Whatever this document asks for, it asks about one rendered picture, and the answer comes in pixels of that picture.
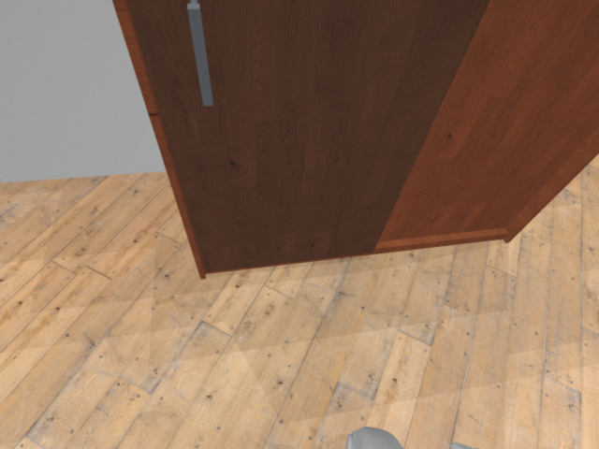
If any handle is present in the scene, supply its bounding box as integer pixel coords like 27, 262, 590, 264
187, 0, 213, 106

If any wardrobe door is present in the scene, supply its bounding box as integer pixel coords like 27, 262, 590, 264
378, 0, 599, 241
127, 0, 490, 272

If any robot right thigh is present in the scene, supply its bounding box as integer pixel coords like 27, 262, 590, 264
345, 427, 403, 449

